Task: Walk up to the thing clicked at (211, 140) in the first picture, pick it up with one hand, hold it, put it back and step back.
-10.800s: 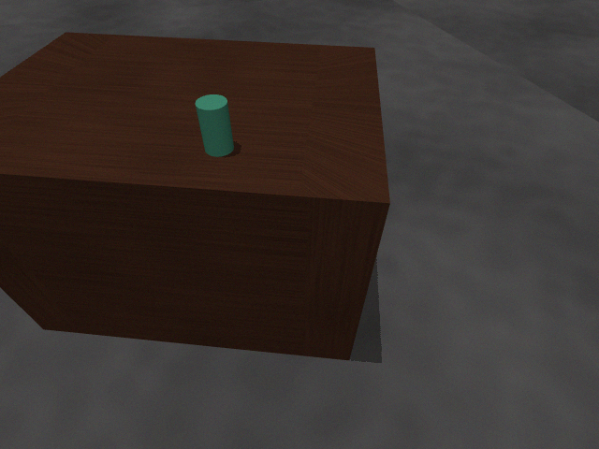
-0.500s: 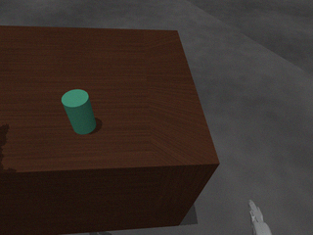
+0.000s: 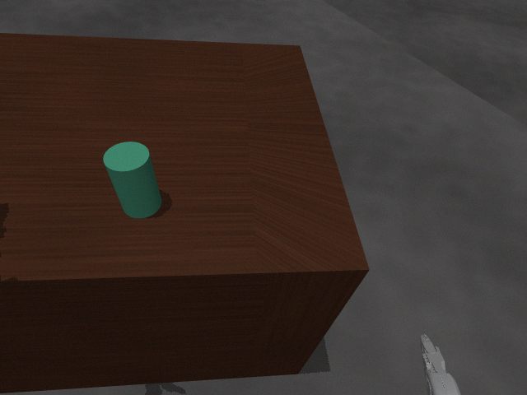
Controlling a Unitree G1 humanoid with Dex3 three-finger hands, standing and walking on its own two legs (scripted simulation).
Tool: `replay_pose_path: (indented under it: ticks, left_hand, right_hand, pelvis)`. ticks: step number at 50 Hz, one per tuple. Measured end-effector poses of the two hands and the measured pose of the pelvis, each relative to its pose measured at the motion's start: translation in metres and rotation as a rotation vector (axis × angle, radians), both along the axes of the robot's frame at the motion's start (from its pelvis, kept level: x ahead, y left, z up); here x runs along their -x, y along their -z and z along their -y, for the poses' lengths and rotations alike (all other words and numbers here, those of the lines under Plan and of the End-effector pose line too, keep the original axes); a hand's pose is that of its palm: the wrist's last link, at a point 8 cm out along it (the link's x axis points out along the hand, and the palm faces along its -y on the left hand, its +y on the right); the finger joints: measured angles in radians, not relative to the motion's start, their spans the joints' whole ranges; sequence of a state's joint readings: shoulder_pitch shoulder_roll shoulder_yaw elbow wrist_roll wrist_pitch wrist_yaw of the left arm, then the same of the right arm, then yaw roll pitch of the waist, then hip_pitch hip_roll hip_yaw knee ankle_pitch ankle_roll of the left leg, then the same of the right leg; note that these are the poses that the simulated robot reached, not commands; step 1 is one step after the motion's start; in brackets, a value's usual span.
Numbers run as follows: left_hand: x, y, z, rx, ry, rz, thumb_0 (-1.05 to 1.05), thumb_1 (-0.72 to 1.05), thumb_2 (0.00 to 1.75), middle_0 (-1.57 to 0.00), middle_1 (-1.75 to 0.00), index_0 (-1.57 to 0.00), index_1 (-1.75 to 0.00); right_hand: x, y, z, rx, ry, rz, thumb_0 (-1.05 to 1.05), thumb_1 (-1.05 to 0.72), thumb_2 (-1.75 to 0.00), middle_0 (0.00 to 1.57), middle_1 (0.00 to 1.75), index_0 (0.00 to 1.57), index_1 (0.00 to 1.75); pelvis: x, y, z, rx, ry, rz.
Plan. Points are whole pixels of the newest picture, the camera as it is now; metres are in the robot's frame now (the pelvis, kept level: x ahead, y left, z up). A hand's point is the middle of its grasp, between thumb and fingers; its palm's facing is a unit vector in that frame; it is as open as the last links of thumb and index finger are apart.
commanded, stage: approach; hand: left
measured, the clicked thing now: (135, 181) +0.48 +0.21 +0.05
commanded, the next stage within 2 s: close in in 0.26 s
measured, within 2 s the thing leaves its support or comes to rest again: neither
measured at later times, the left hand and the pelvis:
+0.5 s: hand (97, 193) +0.46 +0.26 +0.05, palm faces +0.10 -0.99 +0.05, open 17.7 cm; pelvis -0.01 +0.00 -0.03, yaw -2 degrees
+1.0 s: hand (127, 193) +0.45 +0.21 +0.06, palm faces +0.14 -0.99 +0.02, open 17.7 cm; pelvis -0.01 -0.01 -0.03, yaw -2 degrees
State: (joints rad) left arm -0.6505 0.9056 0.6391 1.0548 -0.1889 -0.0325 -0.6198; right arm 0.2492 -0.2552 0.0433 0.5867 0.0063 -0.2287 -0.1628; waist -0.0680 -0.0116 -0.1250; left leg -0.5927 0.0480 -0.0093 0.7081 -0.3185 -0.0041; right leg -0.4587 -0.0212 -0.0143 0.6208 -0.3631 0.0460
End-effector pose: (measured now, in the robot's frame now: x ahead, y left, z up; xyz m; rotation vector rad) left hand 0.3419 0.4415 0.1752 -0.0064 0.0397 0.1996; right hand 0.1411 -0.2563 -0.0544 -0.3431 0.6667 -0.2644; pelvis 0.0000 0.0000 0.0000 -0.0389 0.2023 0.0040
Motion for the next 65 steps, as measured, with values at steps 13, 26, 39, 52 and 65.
replay_pose_path:
  ticks: [13, 26, 39, 52, 65]
  left_hand:
    - [-0.036, 0.068, 0.049, 0.032, 0.088, -0.05, -0.01, -0.61, 0.05, -0.05, -0.05, -0.04, -0.06]
    - [-0.092, 0.128, 0.129, 0.042, 0.09, 0.013, -0.02, -0.61, 0.04, -0.07, -0.05, -0.07, -0.06]
    - [-0.086, 0.121, 0.16, 0.02, 0.052, 0.005, -0.01, -0.6, 0.02, -0.07, -0.04, -0.07, -0.04]
    - [-0.083, 0.119, 0.183, 0.014, 0.063, 0.01, -0.01, -0.6, 0.0, -0.07, -0.02, -0.08, -0.02]
    - [-0.089, 0.119, 0.196, 0.013, 0.036, 0.013, -0.01, -0.61, 0.03, -0.23, -0.1, -0.24, -0.11]
  right_hand:
    - [-0.002, 0.008, -0.014, -0.024, -0.045, 0.01, -0.01, 0.54, -0.05, 0.05, 0.05, 0.06, 0.05]
    - [0.023, 0.011, 0.002, -0.01, 0.01, -0.044, -0.01, 0.53, -0.05, 0.05, 0.05, 0.06, 0.05]
    - [0.012, 0.008, -0.001, -0.078, -0.006, -0.001, -0.01, 0.52, -0.05, 0.05, 0.05, 0.05, 0.05]
    - [0.019, 0.007, 0.009, -0.077, -0.008, -0.013, -0.01, 0.52, -0.05, 0.05, 0.05, 0.05, 0.05]
    - [0.027, 0.003, 0.014, -0.073, 0.019, -0.001, -0.01, 0.51, -0.05, 0.05, 0.05, 0.05, 0.05]
  pelvis:
    - [0.006, 0.012, -0.003, 0.008, 0.001, -0.045]
    - [0.008, 0.032, -0.004, 0.019, 0.037, -0.103]
    - [0.004, 0.032, 0.001, 0.008, 0.039, -0.085]
    - [0.012, 0.034, 0.008, 0.001, 0.032, -0.071]
    - [0.018, 0.035, 0.009, -0.003, 0.038, -0.067]
